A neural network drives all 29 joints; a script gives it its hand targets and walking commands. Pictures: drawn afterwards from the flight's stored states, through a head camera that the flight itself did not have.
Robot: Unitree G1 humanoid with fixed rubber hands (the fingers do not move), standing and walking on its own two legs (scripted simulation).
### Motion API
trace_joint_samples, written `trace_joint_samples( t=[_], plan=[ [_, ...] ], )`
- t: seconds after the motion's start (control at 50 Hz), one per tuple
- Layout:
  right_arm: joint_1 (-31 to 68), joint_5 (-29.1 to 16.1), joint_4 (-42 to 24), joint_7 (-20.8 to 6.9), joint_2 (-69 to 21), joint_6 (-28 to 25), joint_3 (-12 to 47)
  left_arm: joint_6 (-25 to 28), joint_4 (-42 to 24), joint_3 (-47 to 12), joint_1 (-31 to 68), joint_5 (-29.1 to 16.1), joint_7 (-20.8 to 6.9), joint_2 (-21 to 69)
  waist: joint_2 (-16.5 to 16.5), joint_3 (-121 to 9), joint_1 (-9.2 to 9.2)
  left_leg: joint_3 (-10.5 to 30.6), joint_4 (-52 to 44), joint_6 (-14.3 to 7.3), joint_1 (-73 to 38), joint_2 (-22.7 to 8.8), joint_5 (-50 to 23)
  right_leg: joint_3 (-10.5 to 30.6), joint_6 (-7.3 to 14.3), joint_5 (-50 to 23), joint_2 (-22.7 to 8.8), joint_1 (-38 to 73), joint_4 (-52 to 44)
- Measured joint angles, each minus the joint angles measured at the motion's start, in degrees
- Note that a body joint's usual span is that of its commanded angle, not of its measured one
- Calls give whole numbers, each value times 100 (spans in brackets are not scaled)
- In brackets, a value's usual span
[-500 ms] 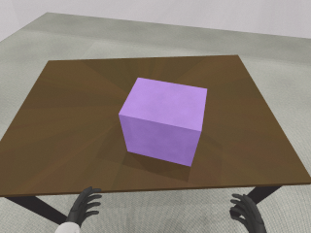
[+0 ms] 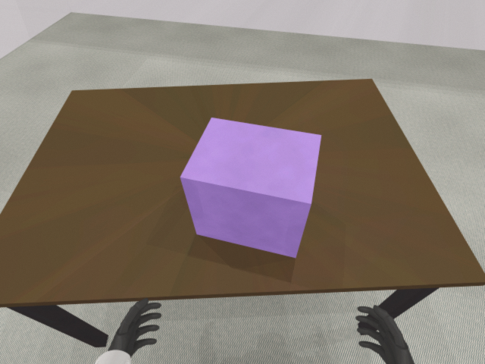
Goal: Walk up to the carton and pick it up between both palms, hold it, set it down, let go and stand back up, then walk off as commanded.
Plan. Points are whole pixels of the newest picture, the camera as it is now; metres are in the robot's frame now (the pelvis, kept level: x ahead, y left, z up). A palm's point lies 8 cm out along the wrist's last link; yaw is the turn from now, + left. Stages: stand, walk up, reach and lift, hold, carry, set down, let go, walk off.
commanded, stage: set down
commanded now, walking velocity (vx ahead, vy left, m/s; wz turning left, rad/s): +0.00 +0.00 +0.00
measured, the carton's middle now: (254, 188) +0.47 +0.01 -0.03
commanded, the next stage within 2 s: let go in 0.42 s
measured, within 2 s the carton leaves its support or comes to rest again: neither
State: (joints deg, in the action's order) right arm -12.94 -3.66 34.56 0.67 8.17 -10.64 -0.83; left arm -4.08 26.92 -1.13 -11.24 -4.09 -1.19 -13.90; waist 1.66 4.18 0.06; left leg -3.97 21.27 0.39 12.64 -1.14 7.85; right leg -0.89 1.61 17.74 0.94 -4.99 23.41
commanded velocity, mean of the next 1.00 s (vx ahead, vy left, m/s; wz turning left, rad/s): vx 0.00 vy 0.00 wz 0.00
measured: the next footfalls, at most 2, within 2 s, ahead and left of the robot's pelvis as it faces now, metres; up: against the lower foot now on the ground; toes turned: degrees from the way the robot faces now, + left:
none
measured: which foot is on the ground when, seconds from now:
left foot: down 0.00-1.00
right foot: down 0.00-1.00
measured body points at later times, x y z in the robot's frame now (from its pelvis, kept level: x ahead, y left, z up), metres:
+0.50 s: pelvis -0.01 +0.00 +0.00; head +0.02 +0.01 +0.45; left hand +0.16 +0.22 -0.09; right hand +0.15 -0.22 -0.09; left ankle +0.04 +0.13 -0.74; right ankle -0.06 -0.09 -0.74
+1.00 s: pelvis +0.00 +0.00 +0.00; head +0.03 +0.01 +0.45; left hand +0.17 +0.22 -0.09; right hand +0.15 -0.23 -0.09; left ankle +0.04 +0.13 -0.74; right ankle -0.06 -0.09 -0.74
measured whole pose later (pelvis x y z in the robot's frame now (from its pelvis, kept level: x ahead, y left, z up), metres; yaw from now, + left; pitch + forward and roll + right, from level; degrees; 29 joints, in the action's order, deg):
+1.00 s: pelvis +0.00 +0.00 +0.00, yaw +0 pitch -1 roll +1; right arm -11.8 -2.7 38.0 -1.8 9.9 -11.3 -0.8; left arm -5.8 27.8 -1.1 -10.6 -1.5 1.3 -12.3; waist 2.6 4.9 0.1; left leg -4.0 21.5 0.5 12.6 -1.4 7.8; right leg -0.9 1.7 17.5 1.2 -4.9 23.4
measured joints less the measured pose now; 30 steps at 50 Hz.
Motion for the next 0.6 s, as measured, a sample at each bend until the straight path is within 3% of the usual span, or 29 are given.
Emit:
trace_joint_samples(
  t=[0.6],
  plan=[
    [80,99,318,-164,131,-66,1,-220,93,8,10,202,205,172,86,63,0,0,1,6,-3,-28,-53,0,11,-61,26,-2,0]
  ],
)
